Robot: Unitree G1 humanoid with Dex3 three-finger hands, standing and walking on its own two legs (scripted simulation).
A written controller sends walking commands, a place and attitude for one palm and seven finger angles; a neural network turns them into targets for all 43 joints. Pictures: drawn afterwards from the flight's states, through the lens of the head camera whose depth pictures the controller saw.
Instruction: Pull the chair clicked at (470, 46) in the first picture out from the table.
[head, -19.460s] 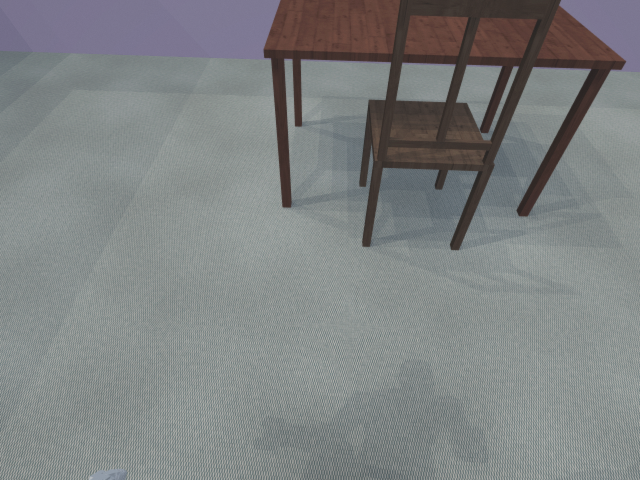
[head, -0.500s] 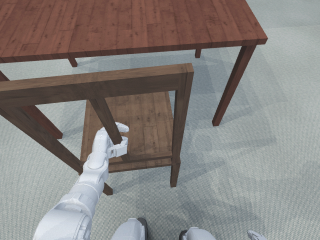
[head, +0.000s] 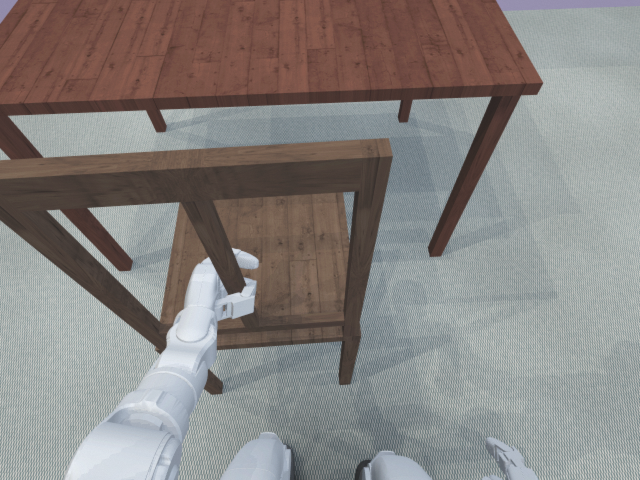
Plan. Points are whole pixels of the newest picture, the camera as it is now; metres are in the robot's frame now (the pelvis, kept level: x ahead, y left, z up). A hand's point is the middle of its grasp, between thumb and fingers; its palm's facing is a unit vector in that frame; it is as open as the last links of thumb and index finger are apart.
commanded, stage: step backward, pulling the chair out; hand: left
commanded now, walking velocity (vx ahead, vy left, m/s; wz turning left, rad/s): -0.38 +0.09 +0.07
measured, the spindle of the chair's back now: (231, 275) +0.38 +0.14 -0.03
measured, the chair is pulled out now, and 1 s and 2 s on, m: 0.20 0.32 0.43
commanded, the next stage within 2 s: none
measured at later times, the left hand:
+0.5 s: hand (241, 313) +0.33 +0.12 -0.05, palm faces +0.01 -0.99 -0.17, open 5.8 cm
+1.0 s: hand (222, 383) +0.24 +0.14 -0.05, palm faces +0.02 -0.99 -0.16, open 5.7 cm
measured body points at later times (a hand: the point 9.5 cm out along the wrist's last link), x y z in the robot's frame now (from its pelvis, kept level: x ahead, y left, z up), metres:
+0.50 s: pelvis -0.05 +0.00 +0.00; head +0.04 -0.01 +0.44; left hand +0.33 +0.18 -0.04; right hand +0.04 -0.26 -0.14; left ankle -0.03 +0.13 -0.71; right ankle +0.03 -0.11 -0.72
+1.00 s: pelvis -0.13 +0.01 +0.00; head -0.05 +0.01 +0.44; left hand +0.23 +0.19 -0.04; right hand -0.04 -0.26 -0.13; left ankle -0.09 +0.13 -0.72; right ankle -0.01 -0.12 -0.72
